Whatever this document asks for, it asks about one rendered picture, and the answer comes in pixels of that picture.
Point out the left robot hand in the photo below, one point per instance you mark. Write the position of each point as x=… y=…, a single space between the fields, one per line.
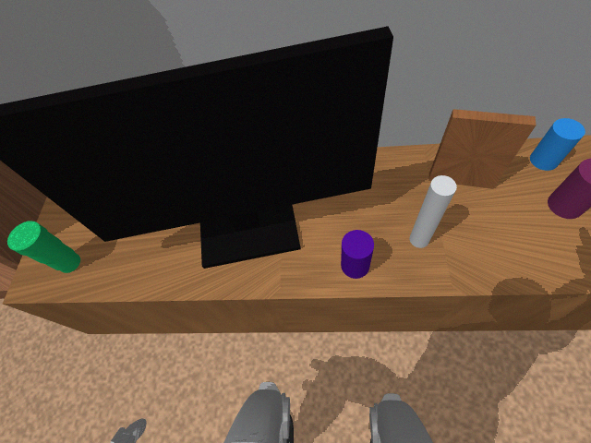
x=130 y=434

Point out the bookshelf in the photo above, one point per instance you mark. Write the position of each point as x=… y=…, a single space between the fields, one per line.
x=19 y=202

